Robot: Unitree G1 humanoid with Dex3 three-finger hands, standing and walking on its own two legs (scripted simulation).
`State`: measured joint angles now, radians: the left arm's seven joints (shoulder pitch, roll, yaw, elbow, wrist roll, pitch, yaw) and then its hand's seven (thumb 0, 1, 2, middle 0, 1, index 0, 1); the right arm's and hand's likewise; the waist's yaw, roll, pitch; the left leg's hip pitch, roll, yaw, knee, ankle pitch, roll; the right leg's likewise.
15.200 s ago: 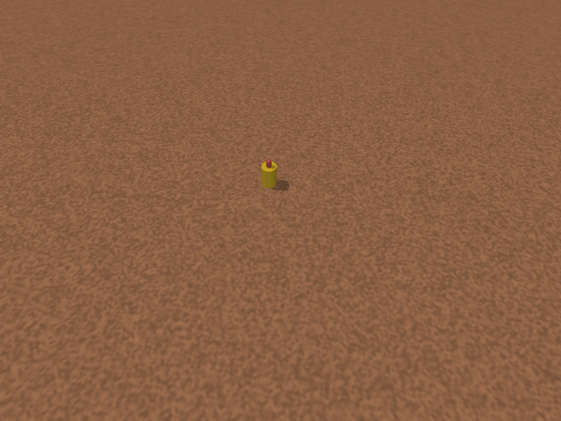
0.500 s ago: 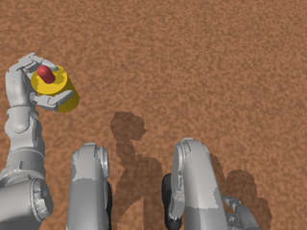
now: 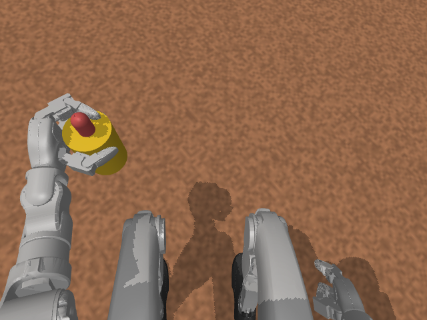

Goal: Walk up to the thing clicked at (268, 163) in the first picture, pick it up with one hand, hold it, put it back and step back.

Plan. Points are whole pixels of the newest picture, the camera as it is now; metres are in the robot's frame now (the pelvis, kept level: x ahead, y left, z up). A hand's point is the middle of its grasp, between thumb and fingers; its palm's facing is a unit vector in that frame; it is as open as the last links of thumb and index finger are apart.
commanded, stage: lift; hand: left
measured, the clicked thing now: (94, 140) +0.43 +0.21 -0.03
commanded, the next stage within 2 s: hold in 1.52 s
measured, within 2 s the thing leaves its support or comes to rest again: neither
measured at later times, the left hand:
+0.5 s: hand (24, 77) +0.41 +0.21 +0.18, palm faces +0.15 -0.99 -0.07, open 8.6 cm
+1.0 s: hand out of the picture +0.40 +0.19 +0.27, palm faces +0.13 -0.99 -0.05, open 8.6 cm
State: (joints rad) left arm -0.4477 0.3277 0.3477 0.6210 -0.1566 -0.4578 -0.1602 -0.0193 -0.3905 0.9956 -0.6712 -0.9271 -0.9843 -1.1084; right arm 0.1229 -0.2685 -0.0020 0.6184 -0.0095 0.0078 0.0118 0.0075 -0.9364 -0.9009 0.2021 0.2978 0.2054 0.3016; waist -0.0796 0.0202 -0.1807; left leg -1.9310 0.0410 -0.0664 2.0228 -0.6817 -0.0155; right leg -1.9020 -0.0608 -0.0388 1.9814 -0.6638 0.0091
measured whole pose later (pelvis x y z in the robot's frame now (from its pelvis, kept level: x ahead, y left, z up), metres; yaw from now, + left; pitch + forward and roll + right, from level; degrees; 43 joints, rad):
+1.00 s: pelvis +0.05 +0.01 +0.24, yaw +2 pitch +15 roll -2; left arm -0.17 0.21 0.15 0.44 -0.15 -0.34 -0.03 -0.02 -0.39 1.00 -0.66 -0.94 -0.98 -1.11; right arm 0.22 -0.21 0.01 0.65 0.01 -0.03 -0.03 0.01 -0.92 -0.90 0.20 0.30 0.20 0.30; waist -0.03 0.02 -0.10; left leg -0.90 0.05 -0.01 1.14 -0.51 -0.01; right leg -0.87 -0.04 -0.05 1.09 -0.48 0.02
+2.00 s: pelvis +0.08 +0.00 +0.28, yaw +2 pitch +8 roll -1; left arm -0.13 0.18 0.14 0.48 -0.15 -0.37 -0.04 -0.02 -0.39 0.99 -0.66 -0.94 -0.98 -1.12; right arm 0.23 -0.22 -0.01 0.65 0.00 0.02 -0.04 0.01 -0.93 -0.90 0.20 0.30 0.20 0.30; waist -0.03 0.01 -0.04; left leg -0.56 0.05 0.01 0.86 -0.43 -0.02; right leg -0.55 -0.04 -0.05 0.84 -0.41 0.02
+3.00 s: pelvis +0.07 +0.00 +0.29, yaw +2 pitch +5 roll -1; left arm -0.14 0.18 0.13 0.49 -0.15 -0.38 -0.03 -0.02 -0.39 0.99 -0.66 -0.95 -0.98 -1.12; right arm 0.23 -0.22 -0.01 0.67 0.01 0.00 -0.02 0.01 -0.93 -0.90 0.20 0.30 0.20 0.30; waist -0.02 0.01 -0.02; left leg -0.49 0.05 0.01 0.80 -0.39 -0.02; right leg -0.48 -0.04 -0.04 0.77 -0.37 0.02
